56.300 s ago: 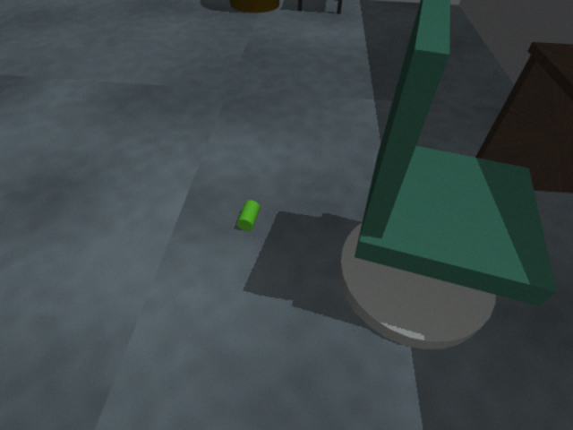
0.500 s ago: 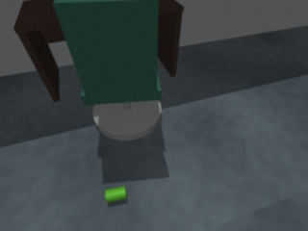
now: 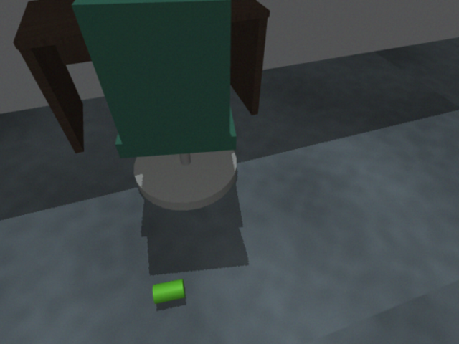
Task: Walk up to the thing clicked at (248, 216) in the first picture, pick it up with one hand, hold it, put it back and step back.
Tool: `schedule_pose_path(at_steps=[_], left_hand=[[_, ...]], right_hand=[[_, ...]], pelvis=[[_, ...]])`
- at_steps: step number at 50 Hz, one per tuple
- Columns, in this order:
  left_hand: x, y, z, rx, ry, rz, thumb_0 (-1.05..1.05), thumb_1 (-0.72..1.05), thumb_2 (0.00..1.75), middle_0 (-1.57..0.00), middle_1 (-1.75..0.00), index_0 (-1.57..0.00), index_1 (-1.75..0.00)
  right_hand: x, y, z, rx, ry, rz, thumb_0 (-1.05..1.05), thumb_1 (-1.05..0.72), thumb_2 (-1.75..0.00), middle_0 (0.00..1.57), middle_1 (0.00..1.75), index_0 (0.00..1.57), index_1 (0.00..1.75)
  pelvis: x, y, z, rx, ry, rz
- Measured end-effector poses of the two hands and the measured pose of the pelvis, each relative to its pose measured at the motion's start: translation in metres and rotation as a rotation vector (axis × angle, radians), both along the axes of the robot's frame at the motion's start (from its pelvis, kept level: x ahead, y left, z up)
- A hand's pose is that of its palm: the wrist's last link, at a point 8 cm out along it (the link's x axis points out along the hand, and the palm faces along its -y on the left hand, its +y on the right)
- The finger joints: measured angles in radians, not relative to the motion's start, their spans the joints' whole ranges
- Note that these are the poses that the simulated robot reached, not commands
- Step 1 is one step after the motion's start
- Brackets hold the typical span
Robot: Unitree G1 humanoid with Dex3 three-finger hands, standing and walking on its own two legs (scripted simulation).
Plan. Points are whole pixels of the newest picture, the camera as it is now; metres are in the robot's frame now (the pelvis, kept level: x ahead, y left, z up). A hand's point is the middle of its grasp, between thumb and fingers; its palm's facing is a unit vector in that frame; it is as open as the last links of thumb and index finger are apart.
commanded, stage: stand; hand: left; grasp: from above
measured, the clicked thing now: (169, 291) +0.49 +0.25 -0.74
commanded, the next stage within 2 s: step back in 0.46 s
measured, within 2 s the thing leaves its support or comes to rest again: neither
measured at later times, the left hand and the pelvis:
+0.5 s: hand out of the picture +0.08 +0.25 -0.16, palm faces +0.01 -0.94 -0.34, open 7.4 cm; pelvis +0.00 +0.00 +0.00, yaw +0 degrees
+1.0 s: hand out of the picture +0.07 +0.30 -0.18, palm faces -0.09 -0.93 -0.36, open 7.4 cm; pelvis -0.07 +0.05 -0.02, yaw -3 degrees
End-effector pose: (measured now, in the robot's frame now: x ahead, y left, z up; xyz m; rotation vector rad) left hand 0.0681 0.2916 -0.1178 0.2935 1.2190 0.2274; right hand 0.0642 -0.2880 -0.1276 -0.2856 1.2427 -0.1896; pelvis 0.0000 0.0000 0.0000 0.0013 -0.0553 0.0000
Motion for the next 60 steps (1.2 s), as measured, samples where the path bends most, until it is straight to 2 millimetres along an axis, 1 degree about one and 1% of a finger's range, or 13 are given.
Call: schedule_pose_path(at_steps=[12,24,28,31,34,38,41,44,47,51,55,58,60], left_hand=[[-0.001,0.0,0.0,0.002,0.012,-0.005,0.01,0.91,0.89,-0.21,-0.29,-0.21,-0.3],[0.004,-0.001,0.0,0.001,0.017,-0.008,0.01,0.91,0.89,-0.21,-0.29,-0.21,-0.3],[0.007,0.008,-0.002,0.014,0.0,0.002,0.01,0.9,0.89,-0.21,-0.3,-0.21,-0.3],[0.01,0.019,-0.003,0.03,-0.008,-0.02,0.01,0.9,0.89,-0.21,-0.3,-0.21,-0.3],[0.018,0.035,-0.008,0.043,-0.027,-0.054,0.01,0.9,0.89,-0.21,-0.3,-0.21,-0.3],[0.032,0.056,-0.022,0.038,-0.08,-0.07,0.01,0.9,0.89,-0.21,-0.3,-0.21,-0.3],[0.033,0.061,-0.023,0.036,-0.091,-0.075,0.01,0.91,0.89,-0.21,-0.29,-0.21,-0.3],[0.025,0.06,-0.022,0.026,-0.077,-0.091,0.01,0.91,0.89,-0.21,-0.29,-0.2,-0.3],[0.01,0.059,-0.022,0.018,-0.051,-0.113,0.01,0.91,0.89,-0.21,-0.29,-0.2,-0.3],[-0.011,0.056,-0.022,0.02,-0.022,-0.13,0.01,0.91,0.89,-0.21,-0.29,-0.21,-0.3],[-0.029,0.052,-0.021,0.035,-0.02,-0.142,0.01,0.91,0.89,-0.21,-0.29,-0.21,-0.3],[-0.044,0.047,-0.019,0.056,-0.032,-0.147,0.01,0.91,0.89,-0.21,-0.29,-0.21,-0.3],[-0.057,0.041,-0.014,0.061,-0.035,-0.147,0.01,0.91,0.89,-0.21,-0.29,-0.21,-0.3]], right_hand=[[-0.004,-0.003,-0.001,0.0,0.019,-0.003,0.0,-0.91,-0.89,0.2,0.3,0.2,0.3],[-0.002,-0.006,-0.002,0.004,0.024,-0.007,0.0,-0.91,-0.89,0.2,0.3,0.2,0.3],[0.001,-0.011,-0.003,-0.01,0.016,-0.016,0.0,-0.91,-0.89,0.2,0.3,0.2,0.3],[0.0,-0.013,-0.001,-0.036,0.009,-0.019,0.0,-0.91,-0.89,0.2,0.3,0.2,0.3],[-0.008,-0.01,0.003,-0.066,0.002,-0.025,0.0,-0.91,-0.89,0.2,0.3,0.2,0.3],[-0.03,0.0,0.004,-0.123,0.02,-0.01,0.0,-0.91,-0.89,0.2,0.3,0.2,0.3],[-0.05,0.012,0.011,-0.126,0.051,-0.011,0.0,-0.91,-0.89,0.2,0.3,0.2,0.3],[-0.065,0.019,0.016,-0.129,0.056,-0.027,0.0,-0.91,-0.89,0.2,0.3,0.2,0.3],[-0.072,0.024,0.016,-0.127,0.028,-0.041,0.0,-0.91,-0.89,0.2,0.3,0.2,0.3],[-0.079,0.028,0.01,-0.112,-0.022,-0.051,0.0,-0.91,-0.89,0.2,0.3,0.2,0.3],[-0.09,0.025,0.0,-0.086,-0.052,-0.05,0.0,-0.91,-0.89,0.2,0.3,0.21,0.3],[-0.099,0.016,-0.012,-0.065,-0.069,-0.054,0.0,-0.9,-0.89,0.2,0.3,0.21,0.3],[-0.105,0.012,-0.016,-0.052,-0.073,-0.066,0.0,-0.91,-0.89,0.2,0.3,0.21,0.3]], pelvis=[[0.001,-0.002,0.0,0.001,0.006,-0.002],[0.005,-0.004,0.0,0.0,0.016,-0.007],[-0.006,-0.001,-0.005,-0.009,0.025,-0.009],[-0.017,0.007,-0.009,-0.003,0.031,-0.018],[-0.025,0.02,-0.013,0.001,0.04,-0.02],[-0.038,0.037,-0.025,-0.008,0.044,-0.014],[-0.048,0.043,-0.021,-0.015,0.035,-0.017],[-0.055,0.047,-0.016,-0.02,0.04,-0.028],[-0.062,0.051,-0.014,-0.023,0.036,-0.043],[-0.075,0.051,-0.017,-0.019,0.026,-0.065],[-0.091,0.046,-0.023,-0.007,0.018,-0.088],[-0.104,0.038,-0.03,-0.003,0.014,-0.104],[-0.113,0.034,-0.029,-0.025,0.006,-0.095]])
